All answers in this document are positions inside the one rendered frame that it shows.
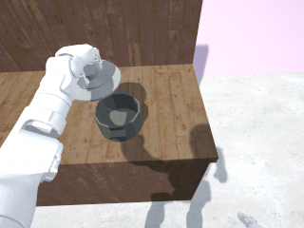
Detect left robot upper arm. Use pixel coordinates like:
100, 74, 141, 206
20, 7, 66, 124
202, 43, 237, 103
0, 129, 64, 228

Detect left robot forearm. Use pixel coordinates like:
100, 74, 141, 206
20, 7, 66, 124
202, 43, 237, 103
0, 51, 84, 167

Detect lid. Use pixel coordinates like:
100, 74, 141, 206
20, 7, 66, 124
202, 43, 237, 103
74, 60, 122, 103

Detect knob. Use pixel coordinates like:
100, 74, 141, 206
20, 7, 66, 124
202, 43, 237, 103
83, 65, 99, 81

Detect robot right hand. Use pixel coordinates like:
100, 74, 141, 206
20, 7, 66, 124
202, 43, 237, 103
237, 212, 263, 228

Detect table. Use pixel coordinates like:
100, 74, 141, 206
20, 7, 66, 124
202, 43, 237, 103
0, 0, 219, 207

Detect pot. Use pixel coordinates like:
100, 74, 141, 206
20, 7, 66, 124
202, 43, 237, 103
93, 90, 143, 143

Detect robot left hand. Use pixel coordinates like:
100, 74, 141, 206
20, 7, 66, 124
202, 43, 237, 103
55, 44, 103, 88

